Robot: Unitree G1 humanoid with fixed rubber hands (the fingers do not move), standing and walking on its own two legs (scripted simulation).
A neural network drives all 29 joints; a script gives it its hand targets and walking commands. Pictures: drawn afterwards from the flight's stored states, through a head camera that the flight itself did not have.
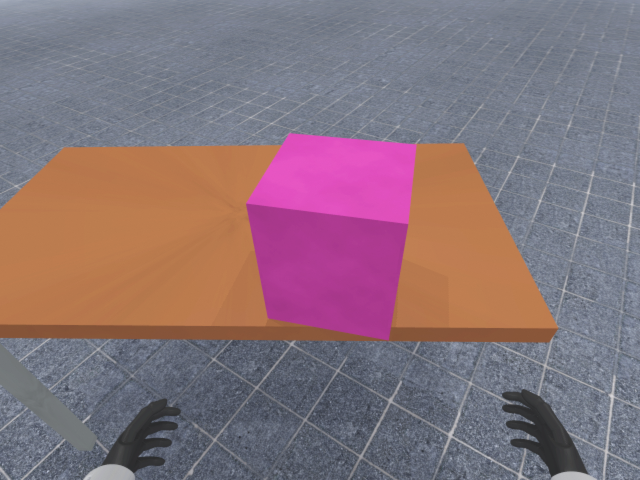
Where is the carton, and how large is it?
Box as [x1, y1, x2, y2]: [246, 133, 416, 340]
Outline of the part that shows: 289,133 246,203 267,316 269,318 388,340 408,222 416,144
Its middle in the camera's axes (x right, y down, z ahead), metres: +0.03 -0.01 +0.64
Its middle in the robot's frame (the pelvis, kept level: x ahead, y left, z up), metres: +0.49 +0.00 +0.05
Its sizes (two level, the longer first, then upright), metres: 0.210 0.200 0.250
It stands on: a table, 0.69 m high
